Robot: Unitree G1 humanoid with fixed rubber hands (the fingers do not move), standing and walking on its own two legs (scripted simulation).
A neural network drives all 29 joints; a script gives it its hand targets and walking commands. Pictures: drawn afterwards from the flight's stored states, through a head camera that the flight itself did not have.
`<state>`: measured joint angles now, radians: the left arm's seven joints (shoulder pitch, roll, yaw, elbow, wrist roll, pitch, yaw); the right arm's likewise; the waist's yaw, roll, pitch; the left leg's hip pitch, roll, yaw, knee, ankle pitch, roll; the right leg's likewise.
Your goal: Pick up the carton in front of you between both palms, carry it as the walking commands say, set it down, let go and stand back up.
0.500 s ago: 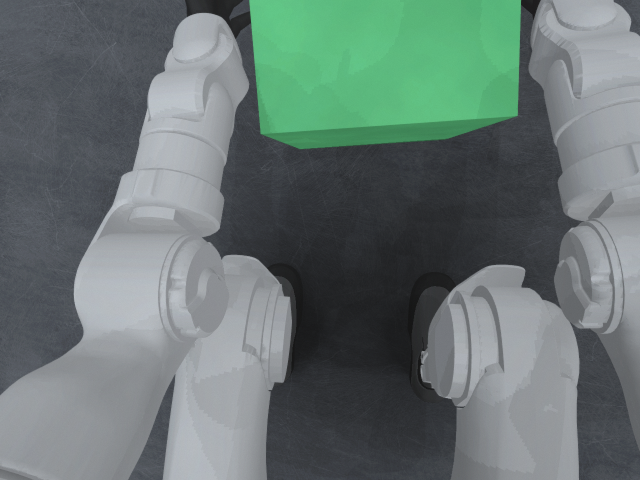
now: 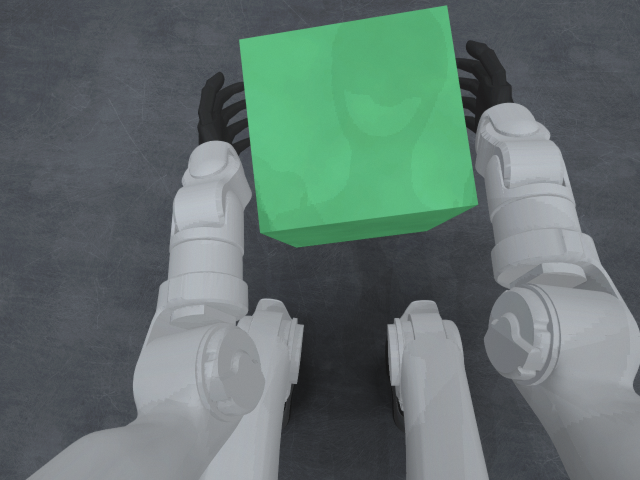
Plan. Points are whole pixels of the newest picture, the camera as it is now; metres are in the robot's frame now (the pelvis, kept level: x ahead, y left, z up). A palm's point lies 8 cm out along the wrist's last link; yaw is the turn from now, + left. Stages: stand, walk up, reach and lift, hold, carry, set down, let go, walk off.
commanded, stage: reach and lift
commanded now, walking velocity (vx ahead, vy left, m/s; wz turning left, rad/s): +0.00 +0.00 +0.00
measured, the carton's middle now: (353, 156) +0.51 -0.02 -0.14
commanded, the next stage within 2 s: none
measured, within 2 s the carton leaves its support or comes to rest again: neither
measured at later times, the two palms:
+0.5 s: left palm (144, 106) +0.46 +0.13 +0.09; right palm (565, 89) +0.47 -0.17 +0.08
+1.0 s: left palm out of the picture +0.43 +0.14 +0.24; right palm out of the picture +0.41 -0.16 +0.23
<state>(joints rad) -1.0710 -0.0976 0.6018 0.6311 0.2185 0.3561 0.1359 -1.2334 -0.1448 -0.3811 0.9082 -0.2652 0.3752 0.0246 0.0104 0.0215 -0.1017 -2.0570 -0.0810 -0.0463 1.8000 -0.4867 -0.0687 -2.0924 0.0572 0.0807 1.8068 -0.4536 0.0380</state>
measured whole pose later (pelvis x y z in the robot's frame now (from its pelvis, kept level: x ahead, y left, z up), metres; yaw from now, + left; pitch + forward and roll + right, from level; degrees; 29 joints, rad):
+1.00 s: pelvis +0.09 +0.01 +0.25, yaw -2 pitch +15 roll +0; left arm -0.39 -0.17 0.36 0.51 0.21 0.38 0.07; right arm -0.40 0.10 -0.29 0.54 -0.22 0.42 -0.02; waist 0.00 0.02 -0.15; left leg -0.75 -0.04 -0.07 0.87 -0.37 -0.01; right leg -0.77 0.03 0.08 0.86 -0.34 0.02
